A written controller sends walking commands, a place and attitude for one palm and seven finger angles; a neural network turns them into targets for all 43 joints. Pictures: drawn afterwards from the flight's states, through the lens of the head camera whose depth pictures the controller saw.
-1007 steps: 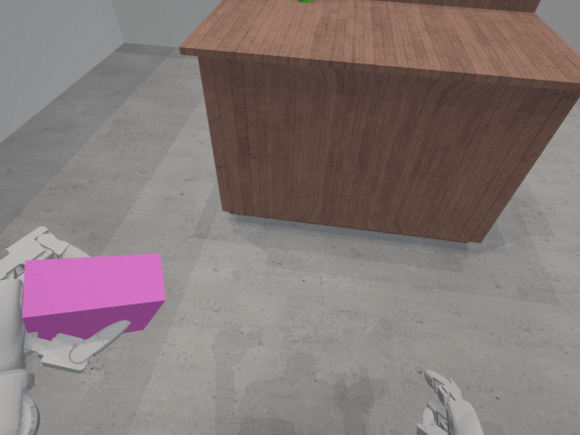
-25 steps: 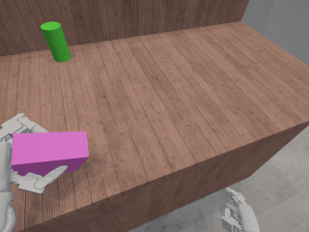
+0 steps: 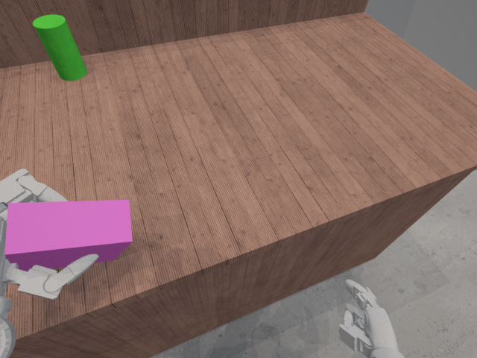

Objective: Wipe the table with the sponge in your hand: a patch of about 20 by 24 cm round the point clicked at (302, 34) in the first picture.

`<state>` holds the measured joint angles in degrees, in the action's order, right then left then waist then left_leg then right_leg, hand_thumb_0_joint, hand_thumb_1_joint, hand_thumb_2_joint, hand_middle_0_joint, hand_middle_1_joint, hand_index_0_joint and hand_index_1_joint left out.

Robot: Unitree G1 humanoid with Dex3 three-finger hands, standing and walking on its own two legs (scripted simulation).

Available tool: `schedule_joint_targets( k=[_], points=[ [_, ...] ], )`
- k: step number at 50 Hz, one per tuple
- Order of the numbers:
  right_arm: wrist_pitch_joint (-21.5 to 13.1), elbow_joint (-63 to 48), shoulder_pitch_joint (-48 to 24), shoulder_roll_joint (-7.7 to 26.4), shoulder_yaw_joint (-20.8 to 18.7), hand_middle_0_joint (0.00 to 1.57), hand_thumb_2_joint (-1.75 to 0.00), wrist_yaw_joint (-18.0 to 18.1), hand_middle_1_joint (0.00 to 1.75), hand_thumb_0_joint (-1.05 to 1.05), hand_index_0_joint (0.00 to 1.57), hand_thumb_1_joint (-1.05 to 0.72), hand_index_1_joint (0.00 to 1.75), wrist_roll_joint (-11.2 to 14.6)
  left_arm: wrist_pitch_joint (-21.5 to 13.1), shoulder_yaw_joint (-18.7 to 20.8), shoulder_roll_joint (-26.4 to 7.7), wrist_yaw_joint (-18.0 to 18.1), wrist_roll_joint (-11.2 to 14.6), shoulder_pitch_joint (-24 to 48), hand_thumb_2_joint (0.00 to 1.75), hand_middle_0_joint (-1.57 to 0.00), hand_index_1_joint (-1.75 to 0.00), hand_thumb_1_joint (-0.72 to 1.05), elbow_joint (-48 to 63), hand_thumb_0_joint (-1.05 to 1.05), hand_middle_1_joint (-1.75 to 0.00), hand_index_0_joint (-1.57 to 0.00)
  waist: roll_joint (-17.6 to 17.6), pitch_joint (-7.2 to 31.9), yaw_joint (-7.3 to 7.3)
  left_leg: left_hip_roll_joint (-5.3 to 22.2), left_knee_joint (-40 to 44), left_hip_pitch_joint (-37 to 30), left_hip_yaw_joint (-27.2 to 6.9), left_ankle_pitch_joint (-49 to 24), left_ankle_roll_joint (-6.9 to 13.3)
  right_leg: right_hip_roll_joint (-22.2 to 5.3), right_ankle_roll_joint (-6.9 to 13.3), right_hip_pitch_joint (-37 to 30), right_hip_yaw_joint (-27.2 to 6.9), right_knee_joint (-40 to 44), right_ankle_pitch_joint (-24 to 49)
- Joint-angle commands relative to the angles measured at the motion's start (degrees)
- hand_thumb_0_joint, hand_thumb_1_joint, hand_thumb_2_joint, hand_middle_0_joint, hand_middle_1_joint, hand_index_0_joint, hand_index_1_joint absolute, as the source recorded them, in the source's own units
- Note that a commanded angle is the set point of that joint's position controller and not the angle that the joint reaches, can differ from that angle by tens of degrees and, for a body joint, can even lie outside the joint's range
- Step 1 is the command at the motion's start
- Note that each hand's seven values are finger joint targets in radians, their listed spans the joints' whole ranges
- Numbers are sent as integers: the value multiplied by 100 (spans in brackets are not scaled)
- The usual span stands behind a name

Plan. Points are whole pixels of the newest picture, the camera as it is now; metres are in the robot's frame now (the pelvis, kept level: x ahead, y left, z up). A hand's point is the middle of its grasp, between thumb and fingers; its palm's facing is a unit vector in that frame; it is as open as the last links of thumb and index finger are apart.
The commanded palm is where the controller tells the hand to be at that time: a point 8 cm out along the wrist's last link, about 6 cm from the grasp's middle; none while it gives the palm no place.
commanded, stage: shuffle to correct the standing spot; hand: left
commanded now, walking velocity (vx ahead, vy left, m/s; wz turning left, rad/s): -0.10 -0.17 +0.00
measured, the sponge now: (87, 236) +0.23 +0.21 +0.13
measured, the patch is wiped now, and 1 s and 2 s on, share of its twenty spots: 0.00 0.00 0.00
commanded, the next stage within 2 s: come to a stop and stand still in 1.44 s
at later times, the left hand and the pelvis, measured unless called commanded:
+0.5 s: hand (62, 243) +0.21 +0.23 +0.16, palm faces +0.35 -0.84 -0.42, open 9.3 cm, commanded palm +0.15 +0.26 +0.18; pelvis -0.01 -0.02 +0.00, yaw +0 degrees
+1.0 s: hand (60, 260) +0.19 +0.22 +0.17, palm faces +0.33 -0.81 -0.49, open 9.3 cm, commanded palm +0.13 +0.25 +0.18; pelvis -0.03 -0.03 -0.01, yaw +0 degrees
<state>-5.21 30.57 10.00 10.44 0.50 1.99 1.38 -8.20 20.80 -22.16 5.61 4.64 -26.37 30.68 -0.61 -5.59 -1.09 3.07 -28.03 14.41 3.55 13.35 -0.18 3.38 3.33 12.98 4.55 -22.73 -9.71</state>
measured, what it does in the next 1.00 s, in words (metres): stands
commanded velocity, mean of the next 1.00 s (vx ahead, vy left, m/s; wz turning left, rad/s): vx -0.18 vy -0.18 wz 0.00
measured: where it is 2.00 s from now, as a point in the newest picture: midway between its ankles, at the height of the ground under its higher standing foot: outside the picture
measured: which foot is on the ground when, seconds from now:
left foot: down 0.00-1.00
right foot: down 0.00-1.00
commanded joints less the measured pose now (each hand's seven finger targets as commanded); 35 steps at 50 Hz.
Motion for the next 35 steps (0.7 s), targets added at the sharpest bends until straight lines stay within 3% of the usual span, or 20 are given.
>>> schedule_joint_targets(
  k=[1, 3, 7, 9, 11, 12, 13, 14, 17, 18, 20, 24, 27, 31, 33, 34, 35],
  points=[
    [-345, -883, -323, 740, -351, 20, -90, 70, 30, 0, 20, -90, 30, 21, -465, 780, -1048, 145, 77, 190, 130, -120, -160, 10, 1436, 0, -160, -120, 413, 1368, -5, 688, 106, -226, -697, -1047, 82, -981, -91, -415, -907, 113, 1468],
    [-340, -840, -388, 706, -338, 20, -90, 75, 30, 0, 20, -90, 30, 56, -440, 832, -1053, 173, 95, -26, 130, -120, -160, 10, 1382, 0, -160, -120, 415, 1453, 27, 624, 35, -286, -619, -708, 79, -1036, -96, -289, -1032, 173, 1308],
    [-311, -823, -198, 768, -396, 20, -90, 113, 30, 0, 20, -90, 30, 57, -375, 862, -1092, 214, 112, -9, 130, -120, -160, 10, 1330, 0, -160, -120, -105, 1315, 48, 341, -424, -241, -455, 582, 73, -1272, -80, 337, -1334, 641, -57],
    [-265, -758, -174, 733, -336, 20, -90, 124, 30, 0, 20, -90, 30, 65, -302, 705, -960, 265, 129, -67, 130, -120, -160, 10, 1229, 0, -160, -120, -230, 1222, 120, 253, -627, -430, -422, 811, 93, -1376, 46, 822, -1403, 905, -963],
    [-288, -728, -180, 756, -361, 20, -90, 154, 30, 0, 20, -90, 30, 50, -245, 771, -1071, 300, 112, 79, 130, -120, -160, 10, 1288, 0, -160, -120, -357, 1066, 128, 207, -827, -434, -401, 792, 102, -1443, 95, 1072, -1444, 971, -1238],
    [-294, -723, -151, 766, -353, 20, -90, 149, 30, 0, 20, -90, 30, 45, -231, 756, -1066, 305, 103, 87, 130, -120, -160, 10, 1328, 0, -160, -120, -306, 1132, 124, 209, -669, -381, -432, 750, 111, -1443, 151, 902, -1401, 868, -1134],
    [-301, -710, -276, 774, -324, 20, -90, 164, 30, 0, 20, -90, 30, 72, -223, 764, -1097, 337, 108, 5, 130, -120, -160, 10, 1330, 0, -160, -120, -3, 1112, 139, 275, -458, -491, -501, 685, 144, -1346, 111, 953, -1409, 783, -1006],
    [-291, -716, -225, 772, -294, 20, -90, 156, 30, 0, 20, -90, 30, 29, -253, 658, -967, 324, 108, 40, 130, -120, -160, 10, 1355, 0, -160, -120, 129, 1129, 122, 396, -67, -267, -623, 644, 197, -1217, 63, 627, -1168, 571, -858],
    [-307, -792, -300, 841, -325, 20, -90, 146, 30, 0, 20, -90, 30, 36, -290, 766, -1122, 315, 31, 210, 130, -120, -160, 10, 1446, 0, -160, -120, 523, 917, 66, 789, 598, 269, -984, 1054, 292, -835, -279, 247, -1012, 353, -948],
    [-316, -796, -413, 828, -283, 20, -90, 143, 30, 0, 20, -90, 30, 62, -279, 785, -1153, 323, 6, 209, 130, -120, -160, 10, 1452, 0, -160, -120, 813, 803, 77, 866, 839, 426, -1065, 1199, 327, -723, -332, 143, -932, 220, -922],
    [-318, -805, -318, 836, -301, 20, -90, 109, 30, 0, 20, -90, 30, 35, -309, 702, -1083, 298, -66, 347, 130, -120, -160, 10, 1444, 0, -160, -120, 1034, 870, 57, 1055, 1039, 821, -1226, 1140, 389, -631, -305, -397, -717, -215, -494],
    [-323, -781, -183, 807, -306, 20, -90, 33, 30, 0, 20, -90, 30, 24, -311, 632, -979, 212, -55, 181, 130, -120, -160, 10, 1216, 0, -160, -120, 675, 1043, 58, 927, 638, 488, -985, 427, 310, -671, -255, -480, -678, 6, 68],
    [-327, -770, -98, 823, -381, 20, -90, 6, 30, 0, 20, -90, 30, 35, -265, 715, -1035, 184, -7, 96, 130, -120, -160, 10, 1136, 0, -160, -120, 182, 1108, 57, 672, 133, 189, -724, 235, 190, -888, -170, -261, -997, 277, 390],
    [-317, -743, -111, 743, -336, 20, -90, 34, 30, 0, 20, -90, 30, 28, -256, 743, -1078, 223, 64, 152, 130, -120, -160, 10, 1317, 0, -160, -120, -96, 1126, 90, 429, -353, -82, -514, -55, 101, -1233, -108, 94, -1262, 442, 868],
    [-310, -712, -206, 692, -318, 20, -90, 52, 30, 0, 20, -90, 30, 54, -279, 805, -1150, 270, 78, 103, 130, -120, -160, 10, 1469, 0, -160, -120, 46, 1228, 117, 397, -399, -304, -522, -327, 78, -1317, -64, 208, -1372, 378, 1260],
    [-275, -706, -169, 693, -288, 20, -90, 53, 30, 0, 20, -90, 30, 3, -330, 794, -1094, 273, 87, 72, 130, -120, -160, 10, 1483, 0, -160, -120, 122, 1323, 97, 467, -255, -231, -560, -510, 111, -1273, -103, 49, -1226, 274, 1277],
    [-280, -746, -230, 714, -327, 20, -90, 78, 30, 0, 20, -90, 30, -8, -370, 945, -1257, 285, 56, 112, 130, -120, -160, 10, 1585, 0, -160, -120, 196, 1297, 60, 557, -163, -196, -610, -729, 126, -1208, -198, -3, -1152, 183, 1523]
  ],
)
